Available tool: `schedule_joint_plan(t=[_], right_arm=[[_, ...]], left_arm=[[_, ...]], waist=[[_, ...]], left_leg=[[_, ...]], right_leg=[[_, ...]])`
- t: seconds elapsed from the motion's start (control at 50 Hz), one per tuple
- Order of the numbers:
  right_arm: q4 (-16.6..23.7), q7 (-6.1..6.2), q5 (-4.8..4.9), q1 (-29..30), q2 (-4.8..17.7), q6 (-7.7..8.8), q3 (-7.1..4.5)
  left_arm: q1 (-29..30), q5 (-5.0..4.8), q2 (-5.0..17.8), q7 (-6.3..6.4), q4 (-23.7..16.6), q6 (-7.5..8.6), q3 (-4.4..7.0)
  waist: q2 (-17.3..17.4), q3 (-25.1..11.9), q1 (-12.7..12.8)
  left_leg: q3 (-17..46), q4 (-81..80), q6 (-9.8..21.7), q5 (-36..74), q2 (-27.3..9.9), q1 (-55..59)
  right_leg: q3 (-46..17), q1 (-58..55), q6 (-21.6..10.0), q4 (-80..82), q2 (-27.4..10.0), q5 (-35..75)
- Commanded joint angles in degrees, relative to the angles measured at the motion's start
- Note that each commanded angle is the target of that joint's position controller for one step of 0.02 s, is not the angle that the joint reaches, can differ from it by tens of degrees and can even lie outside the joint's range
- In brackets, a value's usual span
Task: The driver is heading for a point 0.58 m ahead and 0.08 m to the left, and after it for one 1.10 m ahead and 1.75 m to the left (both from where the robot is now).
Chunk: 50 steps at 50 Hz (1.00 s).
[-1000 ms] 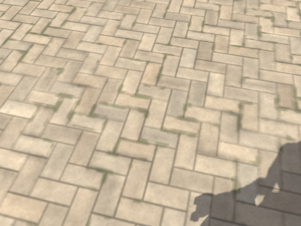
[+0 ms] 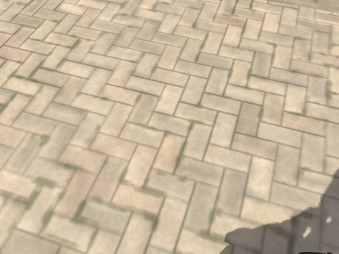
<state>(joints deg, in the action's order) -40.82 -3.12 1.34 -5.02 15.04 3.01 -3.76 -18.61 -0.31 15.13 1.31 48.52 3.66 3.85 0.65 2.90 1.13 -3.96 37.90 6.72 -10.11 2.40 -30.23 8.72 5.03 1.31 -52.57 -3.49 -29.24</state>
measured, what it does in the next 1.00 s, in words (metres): walks ahead, turning left: right foot, then left foot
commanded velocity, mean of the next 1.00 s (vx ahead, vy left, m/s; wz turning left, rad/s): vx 0.50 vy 0.00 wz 0.55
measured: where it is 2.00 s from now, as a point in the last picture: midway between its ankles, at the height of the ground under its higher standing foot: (78, 153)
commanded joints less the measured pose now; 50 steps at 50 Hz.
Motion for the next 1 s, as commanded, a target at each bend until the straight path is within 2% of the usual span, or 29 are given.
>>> schedule_joint_plan(t=[0.02, 0.04, 0.06, 0.08, 0.12, 0.16, 0.24, 0.32, 0.38, 0.4, 0.42, 0.44, 0.46, 0.48, 0.5, 0.52, 0.54, 0.56, 0.58, 0.64, 0.7, 0.76, 0.86, 0.9, 0.92, 0.94, 0.96, 0.98, 1.0], right_arm=[[0.1, 1.11, -0.82, -18.9, 11.6, 0.92, -3.70], [0.7, 1.09, -0.16, -14.7, 9.4, 1.24, -3.07], [1.7, 1.07, -0.02, -10.4, 7.5, 1.30, -2.48], [2.8, 1.30, -0.65, -8.1, 6.2, 1.38, -1.96], [3.6, 1.68, -0.65, -7.2, 6.8, 1.50, -2.08], [3.2, 2.42, -0.55, -8.5, 8.6, 1.61, -2.48], [2.4, 3.58, 0.15, -11.8, 9.7, 0.70, -2.77], [1.6, 3.81, 0.43, -15.3, 9.7, -0.11, -2.72], [1.9, 4.11, 0.27, -14.8, 9.6, -0.51, -2.79], [2.3, 4.13, 0.21, -13.5, 9.0, -0.61, -2.64], [3.1, 4.00, -0.05, -12.7, 7.2, -0.45, -2.00], [4.5, 3.77, -1.02, -12.5, 3.8, -0.15, -0.71], [5.9, 3.73, 0.69, -21.3, 0.9, 0.39, 0.30], [4.2, 3.91, 1.44, -21.2, 7.1, 0.33, -0.66], [4.9, 3.87, 0.88, -14.7, 10.3, -0.08, -1.55], [5.6, 3.90, 0.05, -11.5, 9.7, -0.38, -1.60], [6.5, 3.65, -0.49, -9.6, 8.9, -0.40, -1.74], [6.7, 3.22, -0.10, -9.9, 7.8, -0.61, -1.78], [6.7, 2.98, 0.34, -10.5, 6.6, -0.92, -1.62], [7.3, 2.97, -0.14, -8.9, 3.7, -1.32, -0.71], [7.7, 2.52, -0.25, -5.7, 3.6, -1.12, -0.37], [8.7, 1.49, -0.12, -0.3, 2.9, -0.47, 0.11], [11.8, 0.05, 0.22, 5.9, 3.4, -0.49, 0.00], [12.2, -0.23, -0.17, 4.1, 5.0, -0.74, -0.85], [11.4, -0.15, -0.40, -0.1, 6.5, -0.96, -1.79], [8.8, 0.23, -0.29, -9.4, 9.0, -1.14, -3.43], [6.4, 1.34, -0.10, -19.8, 13.4, -1.65, -5.36], [6.9, 1.71, 0.17, -18.0, 20.1, -1.17, -5.93], [8.2, 1.48, 0.02, -20.3, 15.4, -0.41, -4.55]], left_arm=[[6.6, -2.53, 7.4, -1.55, -9.9, 5.44, 0.51], [7.8, -2.10, 7.1, -1.35, -10.5, 5.92, 0.20], [8.1, -0.45, 7.3, -0.83, -9.9, 5.79, 0.51], [6.7, 0.42, 8.0, -0.71, -9.7, 5.09, 1.06], [5.2, 0.99, 7.2, -0.72, -10.0, 3.54, 1.18], [7.2, 1.38, 5.5, -0.52, -11.0, 2.60, 0.62], [16.3, 1.25, 3.1, -0.87, -13.2, 2.60, -0.59], [21.7, 0.00, 4.8, -1.95, -14.9, 3.42, -0.20], [19.8, -0.24, 7.2, -2.47, -14.9, 4.36, 0.97], [16.0, -0.23, 7.8, -2.36, -14.0, 4.68, 1.50], [10.4, 0.37, 9.4, -2.01, -12.9, 5.00, 2.38], [1.4, 1.29, 12.8, -1.44, -12.3, 5.03, 3.29], [-3.1, 1.92, 16.8, -1.75, -10.0, 4.29, 4.23], [-2.2, 0.54, 11.2, -1.95, -10.8, 3.99, 3.21], [0.0, 0.29, 7.6, -1.61, -11.4, 3.54, 2.19], [2.8, 0.74, 6.8, -1.55, -11.6, 3.07, 1.63], [4.4, 0.90, 5.7, -1.53, -11.1, 2.80, 1.24], [5.3, 1.19, 5.1, -1.45, -10.8, 2.83, 0.91], [5.5, 1.07, 4.9, -1.49, -10.3, 3.02, 0.93], [3.8, 0.70, 6.7, -1.90, -7.8, 3.70, 1.43], [4.1, 0.59, 8.6, -1.75, -6.5, 3.48, 2.00], [3.1, 0.25, 9.7, -1.36, -5.1, 2.87, 2.13], [-0.2, -0.89, 11.9, -1.11, -2.6, 1.39, 2.66], [0.5, -1.30, 13.5, -0.79, -2.6, 0.68, 3.08], [0.9, -1.48, 14.4, -0.50, -2.7, 0.27, 3.33], [1.4, -1.52, 13.9, -0.15, -2.9, -0.12, 3.08], [0.9, -0.26, 11.7, 0.16, -4.0, 0.09, 2.09], [-3.8, 1.76, 3.4, -0.69, -7.8, 1.57, -0.66], [1.4, -0.13, 8.2, -1.55, -8.2, 3.70, -0.05]], waist=[[5.5, -19.0, -9.2], [1.0, -12.7, -6.4], [-1.9, -8.9, -3.6], [-1.1, -7.8, -1.4], [-0.3, -6.4, 0.4], [-0.1, -4.9, 0.2], [3.0, -3.9, -3.4], [5.0, -4.2, -5.7], [6.9, -4.5, -3.7], [7.5, -5.4, -1.4], [6.9, -9.0, 1.5], [0.6, -17.0, 5.1], [-19.6, -23.1, 1.0], [-14.4, -19.4, 2.4], [-8.4, -12.1, 4.1], [-4.5, -8.0, 3.1], [-4.2, -4.8, 2.1], [-5.6, -3.7, 0.7], [-6.8, -3.3, 0.2], [-5.5, -2.4, -0.2], [-4.7, -2.3, 0.3], [-4.5, -1.3, 2.4], [-5.0, 1.0, 3.8], [-6.3, -0.8, 1.6], [-6.9, -3.7, -1.3], [-5.6, -8.4, -6.3], [-0.3, -13.9, -10.7], [15.6, -18.5, -3.4], [9.9, -24.9, -7.9]], left_leg=[[45.0, -20.5, 16.5, -3.7, -20.2, 51.4], [37.1, -20.5, 14.2, 1.0, -17.8, 42.2], [31.6, -21.0, 12.5, 7.0, -15.4, 33.3], [28.2, -22.3, 12.1, 11.8, -13.9, 27.5], [25.0, -24.3, 12.0, 16.4, -12.1, 21.4], [21.2, -24.9, 11.5, 20.5, -10.6, 17.0], [16.7, -23.0, 7.2, 15.4, -5.9, 13.9], [22.2, -19.4, 5.8, 8.2, -7.8, 17.9], [28.0, -14.7, 4.4, 6.6, -9.9, 22.3], [28.3, -12.0, 3.5, 8.2, -9.0, 22.0], [26.4, -5.3, 1.6, 10.7, -6.3, 19.8], [21.3, 10.7, -0.7, 2.9, -2.6, 12.6], [14.5, 28.6, -4.3, -23.9, 4.6, -8.2], [15.5, 36.7, -5.1, -22.4, -0.4, -15.7], [14.3, 38.7, -5.5, -16.7, -2.4, -17.3], [12.6, 37.7, -5.8, -12.4, -4.3, -15.4], [12.4, 35.2, -6.0, -9.8, -5.7, -14.2], [12.1, 33.5, -5.9, -8.3, -7.1, -11.7], [11.2, 32.1, -5.9, -7.6, -7.6, -10.3], [10.5, 25.8, -6.6, -5.8, -7.7, -10.5], [9.9, 17.4, -7.0, 1.7, -8.2, -12.0], [7.2, 7.9, -6.6, 9.6, -7.8, -9.8], [3.2, -0.1, -4.0, 6.0, -6.4, -8.2], [0.2, -1.7, -1.7, 0.5, -3.5, -2.8], [-1.6, -2.8, -0.2, -1.1, -1.1, 3.7], [-2.5, -6.4, 1.8, 2.2, 1.6, 16.6], [7.5, -6.8, 5.0, 3.3, -3.6, 34.8], [40.6, -12.6, 15.2, -5.8, -18.6, 51.7], [51.8, -20.0, 16.8, -13.0, -21.4, 53.9]], right_leg=[[-15.8, 43.4, -2.1, -31.2, 3.2, 0.2], [-15.2, 42.2, -2.9, -25.4, 0.5, 5.5], [-14.6, 38.5, -2.6, -20.5, -1.4, 7.8], [-14.8, 34.1, -2.1, -17.6, -2.6, 9.5], [-13.9, 30.9, -0.4, -12.8, -3.1, 10.8], [-12.2, 30.4, 1.3, -6.6, -2.6, 14.2], [-10.7, 26.7, 2.4, 12.1, 1.1, 29.7], [-11.7, 24.0, 1.9, 21.4, 3.7, 32.2], [-12.9, 20.8, -0.5, 24.9, 4.0, 26.1], [-12.1, 15.9, -1.8, 27.1, 4.2, 26.0], [-13.1, 6.4, -3.9, 27.9, 2.1, 26.4], [-22.7, -8.4, -7.8, 27.0, -8.0, 23.6], [-49.8, -25.6, -17.7, 31.9, -20.6, 12.6], [-54.6, -23.7, -17.2, 34.4, -21.4, -0.4], [-44.7, -16.9, -14.4, 35.1, -18.6, 0.6], [-37.0, -9.7, -12.7, 35.9, -16.0, 8.0], [-31.7, -4.4, -12.2, 37.2, -13.6, 14.0], [-27.1, -0.8, -11.4, 38.7, -11.8, 17.5], [-24.0, 1.1, -11.3, 40.1, -10.8, 19.4], [-19.1, 2.9, -13.3, 42.8, -10.8, 26.0], [-13.4, 0.1, -13.1, 43.5, -11.2, 31.1], [-7.6, -1.1, -11.3, 43.3, -10.2, 32.9], [-3.7, -7.0, -9.3, 40.9, -12.7, 36.1], [-1.1, -8.9, -8.1, 34.8, -12.9, 52.7], [0.6, -8.8, -7.3, 27.9, -12.2, 62.4], [2.7, -4.9, -5.7, 16.4, -10.2, 65.8], [2.9, 9.3, -3.2, -0.9, -8.0, 50.9], [-1.8, 34.7, 0.0, -21.0, 3.5, -2.2], [-14.0, 40.9, -0.8, -27.4, 3.7, -4.1]])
